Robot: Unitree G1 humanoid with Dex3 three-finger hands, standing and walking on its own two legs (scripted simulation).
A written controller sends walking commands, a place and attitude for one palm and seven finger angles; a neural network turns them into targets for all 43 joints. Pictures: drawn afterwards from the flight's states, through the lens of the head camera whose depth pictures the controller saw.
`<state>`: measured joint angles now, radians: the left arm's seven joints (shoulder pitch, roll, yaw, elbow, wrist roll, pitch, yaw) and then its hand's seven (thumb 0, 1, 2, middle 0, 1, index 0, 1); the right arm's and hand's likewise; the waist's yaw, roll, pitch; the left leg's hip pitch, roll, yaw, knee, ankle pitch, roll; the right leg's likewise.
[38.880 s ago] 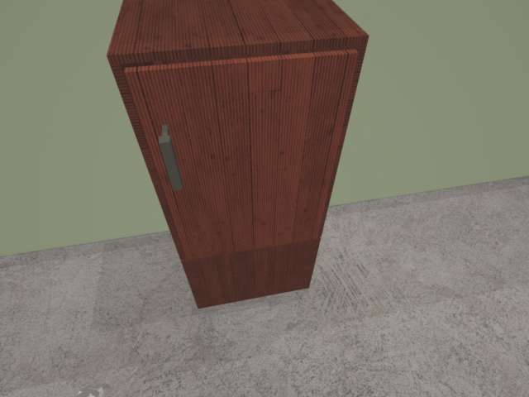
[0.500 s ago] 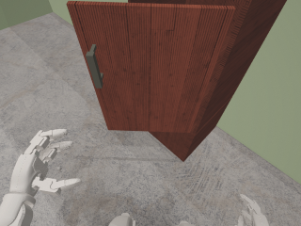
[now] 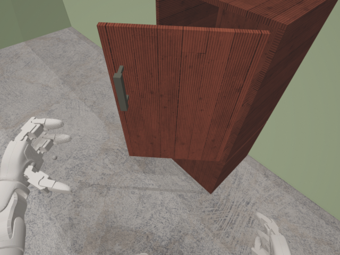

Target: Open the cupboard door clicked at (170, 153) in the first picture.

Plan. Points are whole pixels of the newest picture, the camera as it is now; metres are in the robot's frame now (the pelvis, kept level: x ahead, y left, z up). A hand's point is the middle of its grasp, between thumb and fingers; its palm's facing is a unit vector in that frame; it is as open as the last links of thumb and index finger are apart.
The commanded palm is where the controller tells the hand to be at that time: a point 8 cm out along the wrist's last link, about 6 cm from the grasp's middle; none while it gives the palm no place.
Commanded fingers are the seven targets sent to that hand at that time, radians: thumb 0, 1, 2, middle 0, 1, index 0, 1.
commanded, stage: raise the hand with hooked fingers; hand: left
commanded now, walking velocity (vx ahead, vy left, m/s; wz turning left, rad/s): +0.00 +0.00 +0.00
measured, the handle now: (122, 88) +0.53 +0.19 +0.08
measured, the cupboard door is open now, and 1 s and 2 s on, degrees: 43 43 43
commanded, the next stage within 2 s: move the hooked fingers beside the handle in 0.56 s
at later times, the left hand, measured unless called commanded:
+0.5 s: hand (62, 151) +0.30 +0.26 +0.10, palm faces +0.08 -1.00 -0.06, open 14.0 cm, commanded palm +0.27 +0.31 +0.10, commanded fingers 0.00 -0.50 0.30 -0.30 -1.20 -0.30 -1.20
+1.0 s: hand (71, 135) +0.34 +0.26 +0.10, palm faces +0.06 -1.00 -0.02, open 14.0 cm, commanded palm +0.31 +0.30 +0.09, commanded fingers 0.00 -0.50 0.30 -0.30 -1.20 -0.30 -1.20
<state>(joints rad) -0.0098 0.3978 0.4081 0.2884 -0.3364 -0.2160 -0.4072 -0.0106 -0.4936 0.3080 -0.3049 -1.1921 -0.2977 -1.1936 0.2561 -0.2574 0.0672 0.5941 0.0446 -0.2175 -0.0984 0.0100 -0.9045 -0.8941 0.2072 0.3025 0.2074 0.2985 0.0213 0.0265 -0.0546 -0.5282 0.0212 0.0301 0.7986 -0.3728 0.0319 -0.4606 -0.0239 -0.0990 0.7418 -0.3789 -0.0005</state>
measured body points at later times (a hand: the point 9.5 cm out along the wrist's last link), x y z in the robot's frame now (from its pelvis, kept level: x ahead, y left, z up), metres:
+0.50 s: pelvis +0.00 -0.01 +0.01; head +0.03 -0.01 +0.46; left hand +0.29 +0.31 +0.10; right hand +0.15 -0.27 -0.08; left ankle +0.02 +0.09 -0.71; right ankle +0.00 -0.12 -0.71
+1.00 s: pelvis +0.00 -0.02 +0.00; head +0.04 -0.02 +0.45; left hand +0.33 +0.31 +0.10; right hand +0.13 -0.28 -0.09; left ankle +0.02 +0.09 -0.71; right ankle +0.00 -0.12 -0.71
